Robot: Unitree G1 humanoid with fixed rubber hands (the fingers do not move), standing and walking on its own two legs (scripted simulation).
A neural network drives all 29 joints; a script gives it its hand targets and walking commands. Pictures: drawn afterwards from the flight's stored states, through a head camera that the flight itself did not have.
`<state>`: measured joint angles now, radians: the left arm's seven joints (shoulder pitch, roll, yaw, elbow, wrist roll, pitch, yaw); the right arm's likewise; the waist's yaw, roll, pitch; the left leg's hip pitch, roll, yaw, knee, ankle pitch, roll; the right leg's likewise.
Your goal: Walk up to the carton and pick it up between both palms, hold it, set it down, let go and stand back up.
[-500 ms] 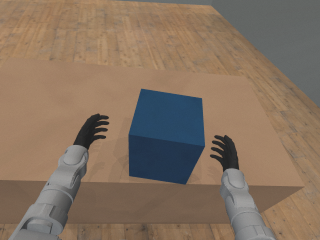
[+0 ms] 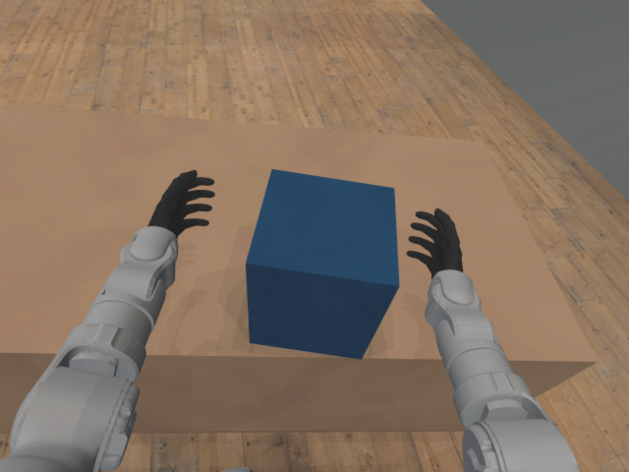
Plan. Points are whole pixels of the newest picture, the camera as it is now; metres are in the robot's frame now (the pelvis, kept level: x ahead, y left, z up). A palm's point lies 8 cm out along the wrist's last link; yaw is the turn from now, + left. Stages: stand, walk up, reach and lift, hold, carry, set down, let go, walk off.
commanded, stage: reach and lift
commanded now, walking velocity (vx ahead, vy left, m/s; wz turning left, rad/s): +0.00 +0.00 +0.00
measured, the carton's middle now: (318, 268) +0.45 -0.02 -0.07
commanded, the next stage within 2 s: none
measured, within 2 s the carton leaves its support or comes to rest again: neither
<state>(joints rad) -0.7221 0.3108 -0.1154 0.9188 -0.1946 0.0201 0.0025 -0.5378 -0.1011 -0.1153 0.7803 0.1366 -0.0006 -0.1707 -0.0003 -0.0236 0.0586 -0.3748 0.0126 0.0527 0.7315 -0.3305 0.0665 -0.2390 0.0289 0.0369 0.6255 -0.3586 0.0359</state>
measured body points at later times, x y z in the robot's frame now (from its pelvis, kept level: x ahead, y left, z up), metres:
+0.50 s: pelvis +0.00 +0.00 +0.00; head +0.04 +0.04 +0.45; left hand +0.46 +0.18 +0.10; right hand +0.42 -0.18 +0.08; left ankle +0.04 +0.07 -0.72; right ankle -0.01 -0.15 -0.72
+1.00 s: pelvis +0.00 +0.01 -0.02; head +0.15 +0.05 +0.41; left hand +0.45 +0.18 -0.05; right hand +0.42 -0.18 -0.04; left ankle +0.04 +0.07 -0.72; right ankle -0.01 -0.15 -0.72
